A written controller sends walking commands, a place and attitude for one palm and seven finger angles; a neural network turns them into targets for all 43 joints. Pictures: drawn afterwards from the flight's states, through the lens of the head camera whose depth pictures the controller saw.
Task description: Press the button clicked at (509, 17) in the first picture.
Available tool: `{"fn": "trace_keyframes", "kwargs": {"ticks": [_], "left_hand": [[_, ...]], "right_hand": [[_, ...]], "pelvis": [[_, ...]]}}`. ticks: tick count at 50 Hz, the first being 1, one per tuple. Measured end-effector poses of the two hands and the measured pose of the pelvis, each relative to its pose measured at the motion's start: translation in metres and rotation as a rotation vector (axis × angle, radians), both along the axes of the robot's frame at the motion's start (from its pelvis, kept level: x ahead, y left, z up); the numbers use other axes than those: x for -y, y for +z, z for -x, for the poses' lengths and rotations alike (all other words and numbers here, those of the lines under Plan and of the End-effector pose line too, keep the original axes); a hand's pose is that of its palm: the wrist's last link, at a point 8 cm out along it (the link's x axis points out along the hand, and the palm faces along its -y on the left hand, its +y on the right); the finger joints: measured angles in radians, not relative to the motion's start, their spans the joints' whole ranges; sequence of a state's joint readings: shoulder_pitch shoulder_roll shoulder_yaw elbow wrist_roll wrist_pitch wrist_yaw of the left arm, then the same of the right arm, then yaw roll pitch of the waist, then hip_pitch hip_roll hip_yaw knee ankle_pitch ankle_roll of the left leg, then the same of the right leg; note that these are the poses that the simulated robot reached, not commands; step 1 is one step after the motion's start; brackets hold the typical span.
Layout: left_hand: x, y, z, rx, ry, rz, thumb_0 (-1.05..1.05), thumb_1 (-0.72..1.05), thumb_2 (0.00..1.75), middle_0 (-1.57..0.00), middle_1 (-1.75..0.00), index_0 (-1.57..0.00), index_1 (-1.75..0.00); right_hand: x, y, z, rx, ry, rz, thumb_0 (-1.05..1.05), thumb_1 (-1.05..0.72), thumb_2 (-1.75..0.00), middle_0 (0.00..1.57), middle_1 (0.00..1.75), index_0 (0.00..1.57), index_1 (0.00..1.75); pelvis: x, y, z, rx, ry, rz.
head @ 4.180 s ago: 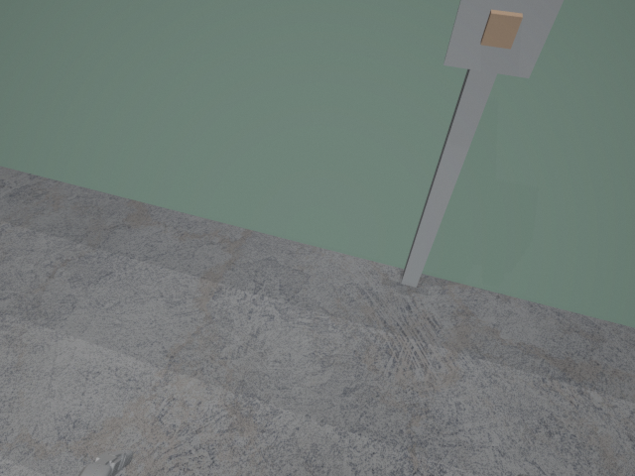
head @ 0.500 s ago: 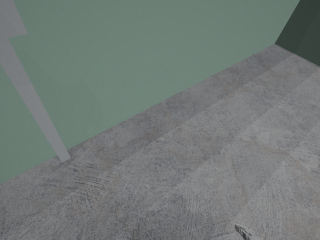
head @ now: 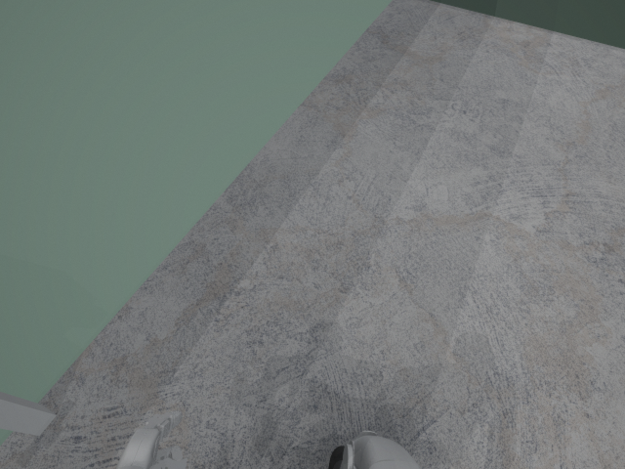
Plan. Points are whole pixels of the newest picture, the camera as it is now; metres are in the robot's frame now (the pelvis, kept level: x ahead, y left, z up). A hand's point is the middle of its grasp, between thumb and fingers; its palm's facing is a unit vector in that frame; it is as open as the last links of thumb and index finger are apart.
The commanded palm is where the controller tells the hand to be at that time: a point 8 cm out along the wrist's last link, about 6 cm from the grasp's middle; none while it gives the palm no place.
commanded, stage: walk to a spot facing it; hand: left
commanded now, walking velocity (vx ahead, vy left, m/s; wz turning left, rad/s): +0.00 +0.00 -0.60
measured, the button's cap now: out of the picture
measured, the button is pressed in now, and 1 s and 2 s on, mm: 0 0 0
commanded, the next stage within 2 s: none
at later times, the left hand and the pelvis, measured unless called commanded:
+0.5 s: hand (147, 415) +0.20 +0.25 -0.15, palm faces -0.20 -0.96 -0.20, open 7.3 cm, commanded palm none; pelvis +0.07 +0.06 +0.02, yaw -17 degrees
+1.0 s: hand (244, 350) +0.29 +0.11 -0.12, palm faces -0.55 -0.78 -0.29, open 7.3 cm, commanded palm none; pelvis +0.07 +0.02 +0.02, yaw -36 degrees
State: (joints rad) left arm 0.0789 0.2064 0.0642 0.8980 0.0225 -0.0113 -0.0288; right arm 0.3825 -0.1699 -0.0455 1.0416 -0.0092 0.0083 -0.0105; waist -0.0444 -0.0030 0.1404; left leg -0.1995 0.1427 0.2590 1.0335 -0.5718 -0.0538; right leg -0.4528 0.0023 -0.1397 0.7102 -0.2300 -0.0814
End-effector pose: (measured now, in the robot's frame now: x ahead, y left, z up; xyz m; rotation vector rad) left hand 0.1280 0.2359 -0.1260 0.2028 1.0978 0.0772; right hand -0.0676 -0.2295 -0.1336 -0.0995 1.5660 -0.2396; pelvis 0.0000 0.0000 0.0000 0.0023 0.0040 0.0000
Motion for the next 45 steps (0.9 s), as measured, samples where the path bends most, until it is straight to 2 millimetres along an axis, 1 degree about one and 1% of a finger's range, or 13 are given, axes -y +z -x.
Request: {"fn": "trace_keyframes", "kwargs": {"ticks": [2,8,11,13,15,19,22,27,30,33,35,38,45], "left_hand": [[0.003,0.004,-0.011,0.003,0.000,-0.007,0.00,0.91,0.90,-0.20,-0.30,-0.20,-0.30],[0.001,0.020,-0.024,-0.045,-0.033,-0.035,0.00,0.91,0.90,-0.20,-0.30,-0.20,-0.30],[-0.005,0.023,-0.031,-0.063,-0.055,-0.040,0.00,0.91,0.90,-0.20,-0.30,-0.20,-0.30],[-0.012,0.023,-0.037,-0.067,-0.066,-0.039,0.00,0.91,0.90,-0.20,-0.30,-0.20,-0.30],[-0.021,0.021,-0.043,-0.069,-0.072,-0.035,0.00,0.91,0.90,-0.20,-0.30,-0.20,-0.30],[-0.042,0.009,-0.056,-0.074,-0.078,-0.020,0.00,0.91,0.90,-0.21,-0.30,-0.20,-0.30],[-0.057,0.001,-0.067,-0.094,-0.094,-0.012,0.00,0.91,0.90,-0.20,-0.30,-0.20,-0.30],[-0.068,0.006,-0.080,-0.145,-0.169,-0.014,0.01,0.91,0.90,-0.20,-0.30,-0.20,-0.30],[-0.068,0.009,-0.088,-0.173,-0.210,-0.019,0.00,0.91,0.90,-0.20,-0.30,-0.20,-0.30],[-0.060,0.011,-0.098,-0.196,-0.259,-0.027,0.01,0.91,0.90,-0.20,-0.30,-0.20,-0.30],[-0.049,0.012,-0.108,-0.200,-0.298,-0.031,0.01,0.91,0.90,-0.20,-0.30,-0.20,-0.30],[-0.025,0.013,-0.126,-0.183,-0.371,-0.039,0.01,0.91,0.90,-0.20,-0.30,-0.20,-0.30],[0.053,0.023,-0.173,-0.026,-0.543,-0.075,0.01,0.91,0.90,-0.20,-0.30,-0.20,-0.30]], "right_hand": [[0.003,0.000,-0.027,0.047,-0.006,0.005,0.01,-0.90,-0.90,0.20,0.30,0.20,0.30],[0.010,0.016,-0.135,0.309,0.019,0.033,0.01,-0.91,-0.90,0.19,0.30,0.20,0.30],[0.007,0.026,-0.177,0.421,0.023,0.045,0.00,-0.91,-0.90,0.19,0.30,0.20,0.30],[0.003,0.032,-0.196,0.468,0.024,0.055,0.00,-0.91,-0.90,0.19,0.30,0.20,0.30],[-0.002,0.036,-0.209,0.496,0.024,0.067,0.00,-0.91,-0.90,0.19,0.30,0.20,0.30],[-0.015,0.042,-0.218,0.510,0.014,0.109,0.00,-0.90,-0.90,0.19,0.30,0.20,0.30],[-0.027,0.047,-0.209,0.491,-0.002,0.136,0.00,-0.90,-0.90,0.20,0.30,0.20,0.30],[-0.039,0.058,-0.175,0.419,-0.082,0.163,0.00,-0.90,-0.90,0.20,0.30,0.20,0.30],[-0.044,0.058,-0.152,0.380,-0.145,0.169,0.00,-0.90,-0.90,0.20,0.30,0.20,0.30],[-0.047,0.055,-0.128,0.342,-0.216,0.166,0.00,-0.90,-0.90,0.20,0.30,0.20,0.30],[-0.049,0.050,-0.109,0.315,-0.266,0.159,0.00,-0.90,-0.90,0.20,0.30,0.20,0.30],[-0.049,0.041,-0.079,0.274,-0.346,0.143,0.00,-0.90,-0.90,0.20,0.30,0.20,0.30],[-0.039,0.001,-0.010,0.191,-0.511,0.088,0.00,-0.90,-0.90,0.20,0.30,0.20,0.30]], "pelvis": [[0.002,0.004,-0.009,0.015,-0.015,0.001],[-0.003,0.019,-0.031,0.007,-0.082,-0.008],[-0.011,0.022,-0.040,-0.002,-0.117,-0.012],[-0.018,0.023,-0.046,-0.007,-0.141,-0.012],[-0.026,0.022,-0.051,-0.011,-0.161,-0.009],[-0.045,0.016,-0.063,-0.020,-0.202,0.006],[-0.057,0.016,-0.069,-0.017,-0.243,0.004],[-0.067,0.028,-0.078,-0.020,-0.317,0.030],[-0.070,0.031,-0.081,-0.024,-0.360,0.036],[-0.069,0.032,-0.084,-0.026,-0.403,0.036],[-0.067,0.032,-0.084,-0.025,-0.432,0.033],[-0.060,0.029,-0.082,-0.021,-0.480,0.024],[-0.032,0.010,-0.073,-0.008,-0.577,-0.002]]}}
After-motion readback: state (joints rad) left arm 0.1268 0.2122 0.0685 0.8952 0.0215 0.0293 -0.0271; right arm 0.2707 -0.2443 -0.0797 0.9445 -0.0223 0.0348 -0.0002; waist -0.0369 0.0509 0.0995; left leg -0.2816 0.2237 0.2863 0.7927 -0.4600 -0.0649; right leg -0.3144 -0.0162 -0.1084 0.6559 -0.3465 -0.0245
